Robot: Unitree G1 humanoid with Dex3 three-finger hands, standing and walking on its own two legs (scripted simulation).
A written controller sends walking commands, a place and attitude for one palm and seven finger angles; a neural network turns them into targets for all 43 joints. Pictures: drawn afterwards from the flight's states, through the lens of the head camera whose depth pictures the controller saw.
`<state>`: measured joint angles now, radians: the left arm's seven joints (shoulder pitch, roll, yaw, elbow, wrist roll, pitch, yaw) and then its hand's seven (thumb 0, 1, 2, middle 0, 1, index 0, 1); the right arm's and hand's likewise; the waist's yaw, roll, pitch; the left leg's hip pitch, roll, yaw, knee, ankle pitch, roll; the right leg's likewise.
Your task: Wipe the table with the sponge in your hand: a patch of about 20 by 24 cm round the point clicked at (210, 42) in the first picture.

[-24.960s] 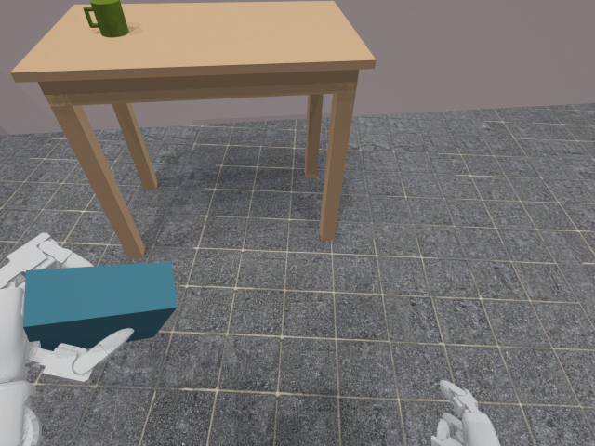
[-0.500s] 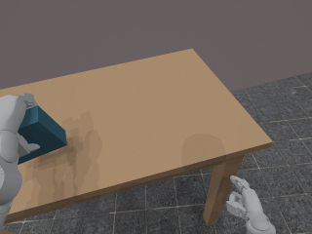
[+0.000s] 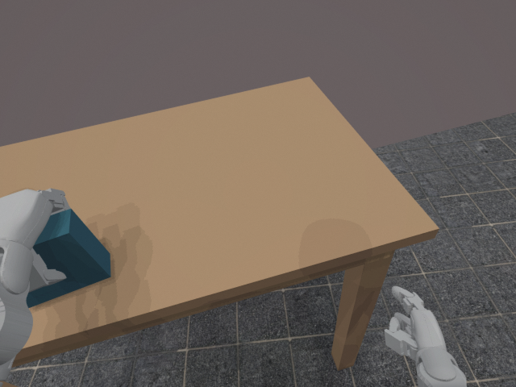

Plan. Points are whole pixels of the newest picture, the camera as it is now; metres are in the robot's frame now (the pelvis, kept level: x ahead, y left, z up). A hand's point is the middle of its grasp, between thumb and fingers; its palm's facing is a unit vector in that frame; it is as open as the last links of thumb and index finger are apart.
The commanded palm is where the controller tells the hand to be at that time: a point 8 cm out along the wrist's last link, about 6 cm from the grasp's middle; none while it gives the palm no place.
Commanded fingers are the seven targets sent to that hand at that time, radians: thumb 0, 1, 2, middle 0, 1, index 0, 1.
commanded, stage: lower the sponge onto the table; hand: left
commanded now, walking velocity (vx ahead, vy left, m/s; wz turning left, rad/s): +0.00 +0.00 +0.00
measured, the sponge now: (54, 267) +0.21 +0.35 +0.11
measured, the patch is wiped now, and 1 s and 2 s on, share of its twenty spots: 0.00 0.10 0.20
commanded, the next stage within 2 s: wipe forward along the first lane in 1.18 s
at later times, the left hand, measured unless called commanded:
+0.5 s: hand (68, 254) +0.22 +0.31 +0.14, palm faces -0.05 -0.04 -1.00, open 9.1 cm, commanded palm +0.20 +0.32 +0.23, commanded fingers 0.00 0.10 1.30 -1.20 -1.60 -1.20 -1.60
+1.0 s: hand (66, 241) +0.24 +0.32 +0.15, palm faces +0.03 -0.01 -1.00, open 9.1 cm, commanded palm +0.20 +0.32 +0.21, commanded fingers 0.00 0.10 1.30 -1.20 -1.60 -1.20 -1.60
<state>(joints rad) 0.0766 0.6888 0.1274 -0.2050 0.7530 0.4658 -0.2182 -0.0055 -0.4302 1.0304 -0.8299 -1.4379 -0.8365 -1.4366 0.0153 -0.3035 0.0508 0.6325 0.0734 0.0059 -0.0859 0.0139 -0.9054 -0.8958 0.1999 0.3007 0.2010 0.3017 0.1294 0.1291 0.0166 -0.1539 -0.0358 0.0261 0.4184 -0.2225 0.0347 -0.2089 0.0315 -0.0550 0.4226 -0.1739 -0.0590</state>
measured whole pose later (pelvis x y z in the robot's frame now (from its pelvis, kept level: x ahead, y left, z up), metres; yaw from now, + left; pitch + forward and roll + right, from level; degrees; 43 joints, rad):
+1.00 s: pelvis +0.01 +0.01 +0.00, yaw +0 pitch -3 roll +0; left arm 0.09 0.66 0.07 -0.23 0.82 0.24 -0.14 -0.01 -0.43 1.03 -0.83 -1.45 -0.84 -1.45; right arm 0.07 -0.28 0.04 0.67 0.05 -0.03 -0.11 0.01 -0.91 -0.90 0.20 0.30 0.20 0.30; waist 0.15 0.10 0.01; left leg -0.12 -0.04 0.02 0.42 -0.24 0.04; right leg -0.17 0.03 -0.06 0.42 -0.19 -0.05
